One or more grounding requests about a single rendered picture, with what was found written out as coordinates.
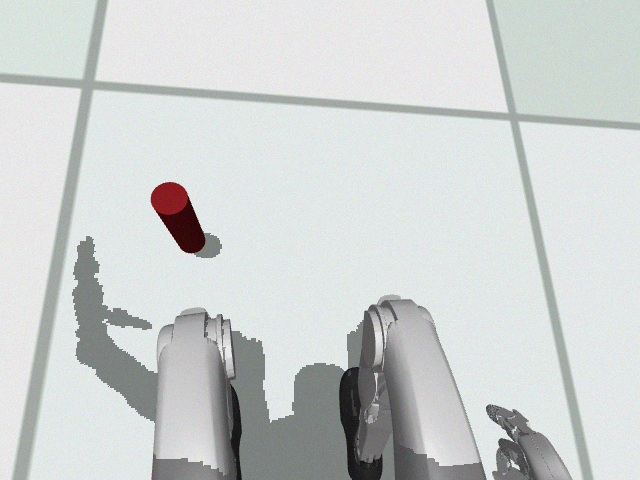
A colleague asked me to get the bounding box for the can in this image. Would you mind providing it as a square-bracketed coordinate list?
[151, 182, 205, 253]

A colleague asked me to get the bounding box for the right robot hand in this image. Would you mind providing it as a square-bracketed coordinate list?
[486, 405, 573, 480]

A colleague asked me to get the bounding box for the right robot foot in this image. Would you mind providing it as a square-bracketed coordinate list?
[339, 367, 382, 480]

